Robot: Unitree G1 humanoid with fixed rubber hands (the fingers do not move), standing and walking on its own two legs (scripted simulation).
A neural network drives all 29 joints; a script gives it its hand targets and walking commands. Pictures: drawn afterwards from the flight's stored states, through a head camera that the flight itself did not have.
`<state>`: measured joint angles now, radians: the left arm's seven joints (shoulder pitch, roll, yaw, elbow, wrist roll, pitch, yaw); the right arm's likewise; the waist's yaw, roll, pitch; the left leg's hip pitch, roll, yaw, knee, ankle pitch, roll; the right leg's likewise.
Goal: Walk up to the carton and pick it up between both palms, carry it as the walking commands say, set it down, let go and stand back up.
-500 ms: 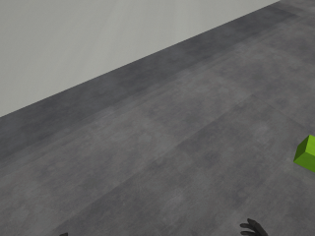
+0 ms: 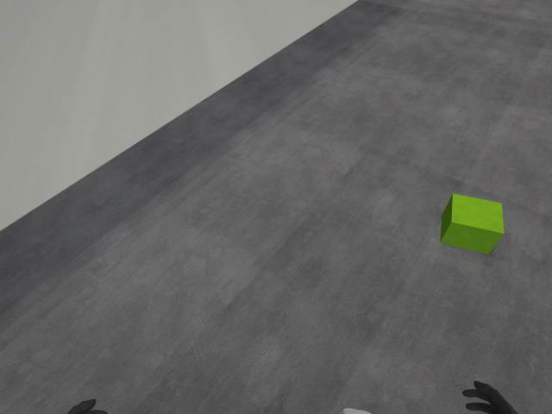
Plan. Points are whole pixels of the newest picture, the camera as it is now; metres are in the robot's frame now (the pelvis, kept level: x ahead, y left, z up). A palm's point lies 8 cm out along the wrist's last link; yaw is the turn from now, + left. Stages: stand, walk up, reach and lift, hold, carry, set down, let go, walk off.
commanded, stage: walk up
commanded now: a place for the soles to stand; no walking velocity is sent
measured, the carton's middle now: (470, 223) +0.94 -0.75 -0.68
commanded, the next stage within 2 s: none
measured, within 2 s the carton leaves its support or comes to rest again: neither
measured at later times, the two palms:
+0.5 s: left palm (148, 337) +0.26 +0.24 -0.08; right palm out of the picture +0.12 -0.38 -0.08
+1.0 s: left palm (220, 273) +0.38 +0.14 -0.09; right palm out of the picture +0.11 -0.45 -0.09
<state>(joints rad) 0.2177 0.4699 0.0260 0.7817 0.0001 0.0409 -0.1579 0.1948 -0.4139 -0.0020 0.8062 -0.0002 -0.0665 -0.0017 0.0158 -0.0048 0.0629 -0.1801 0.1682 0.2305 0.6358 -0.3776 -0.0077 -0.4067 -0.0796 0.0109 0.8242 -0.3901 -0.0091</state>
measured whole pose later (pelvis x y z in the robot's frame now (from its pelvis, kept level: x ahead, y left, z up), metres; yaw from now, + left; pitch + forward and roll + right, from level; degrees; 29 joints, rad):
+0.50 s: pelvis +0.09 -0.04 +0.00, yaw -15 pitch -1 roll +2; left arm 0.25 0.43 0.03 0.74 0.00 0.00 -0.11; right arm 0.20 -0.45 -0.01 0.81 0.00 -0.11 0.00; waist 0.01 -0.01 0.07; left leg -0.33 0.09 0.17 0.64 -0.29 0.02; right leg -0.45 0.02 0.09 0.97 -0.42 -0.05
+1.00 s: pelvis +0.17 -0.11 +0.00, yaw -26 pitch -1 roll +1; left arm 0.28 0.44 0.04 0.77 0.00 -0.01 -0.07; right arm 0.23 -0.46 -0.01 0.81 0.00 -0.12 0.00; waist -0.01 -0.01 0.05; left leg -0.40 0.08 0.11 0.71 -0.29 0.01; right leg -0.44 0.02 0.09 0.95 -0.42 -0.02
